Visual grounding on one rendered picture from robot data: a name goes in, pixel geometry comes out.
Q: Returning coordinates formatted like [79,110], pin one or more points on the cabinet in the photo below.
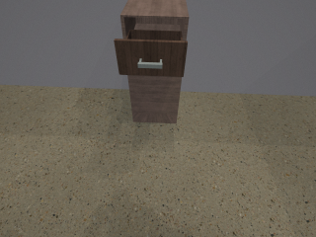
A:
[155,99]

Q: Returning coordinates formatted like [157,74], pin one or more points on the handle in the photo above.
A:
[152,65]

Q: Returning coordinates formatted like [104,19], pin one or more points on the drawer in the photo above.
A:
[151,46]

